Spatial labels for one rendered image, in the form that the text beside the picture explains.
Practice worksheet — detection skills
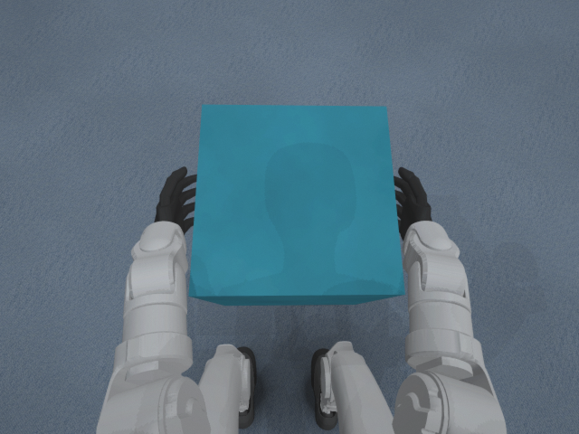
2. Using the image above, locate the left robot upper arm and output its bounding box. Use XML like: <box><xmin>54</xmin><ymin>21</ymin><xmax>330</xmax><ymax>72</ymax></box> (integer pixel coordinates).
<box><xmin>97</xmin><ymin>375</ymin><xmax>211</xmax><ymax>434</ymax></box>

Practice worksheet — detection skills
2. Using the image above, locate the right robot upper arm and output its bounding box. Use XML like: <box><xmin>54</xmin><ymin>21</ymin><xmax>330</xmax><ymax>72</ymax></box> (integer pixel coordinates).
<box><xmin>392</xmin><ymin>371</ymin><xmax>507</xmax><ymax>434</ymax></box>

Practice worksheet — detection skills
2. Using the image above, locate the carton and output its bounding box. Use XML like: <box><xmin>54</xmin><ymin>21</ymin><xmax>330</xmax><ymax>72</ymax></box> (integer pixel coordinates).
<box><xmin>189</xmin><ymin>105</ymin><xmax>405</xmax><ymax>306</ymax></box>

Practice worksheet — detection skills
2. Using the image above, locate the robot right hand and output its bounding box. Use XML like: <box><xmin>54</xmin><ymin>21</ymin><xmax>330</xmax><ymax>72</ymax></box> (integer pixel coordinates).
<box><xmin>394</xmin><ymin>167</ymin><xmax>432</xmax><ymax>240</ymax></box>

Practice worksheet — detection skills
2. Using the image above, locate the left robot thigh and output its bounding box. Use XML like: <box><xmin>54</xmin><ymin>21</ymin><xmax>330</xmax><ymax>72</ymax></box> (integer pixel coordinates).
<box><xmin>198</xmin><ymin>354</ymin><xmax>251</xmax><ymax>434</ymax></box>

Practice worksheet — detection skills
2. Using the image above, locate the robot left forearm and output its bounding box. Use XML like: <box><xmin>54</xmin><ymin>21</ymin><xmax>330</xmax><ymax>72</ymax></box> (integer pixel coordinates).
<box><xmin>96</xmin><ymin>222</ymin><xmax>193</xmax><ymax>434</ymax></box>

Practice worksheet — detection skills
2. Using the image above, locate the robot right forearm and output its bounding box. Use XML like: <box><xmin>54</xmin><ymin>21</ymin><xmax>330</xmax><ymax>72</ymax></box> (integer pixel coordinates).
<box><xmin>403</xmin><ymin>221</ymin><xmax>507</xmax><ymax>432</ymax></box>

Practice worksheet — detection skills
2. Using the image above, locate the robot left hand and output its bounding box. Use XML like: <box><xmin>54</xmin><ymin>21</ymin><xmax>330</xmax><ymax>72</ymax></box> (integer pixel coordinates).
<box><xmin>154</xmin><ymin>166</ymin><xmax>197</xmax><ymax>235</ymax></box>

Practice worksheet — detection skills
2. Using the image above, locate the robot left shin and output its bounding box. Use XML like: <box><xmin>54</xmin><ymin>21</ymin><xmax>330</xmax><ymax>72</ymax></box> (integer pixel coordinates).
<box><xmin>205</xmin><ymin>344</ymin><xmax>249</xmax><ymax>411</ymax></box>

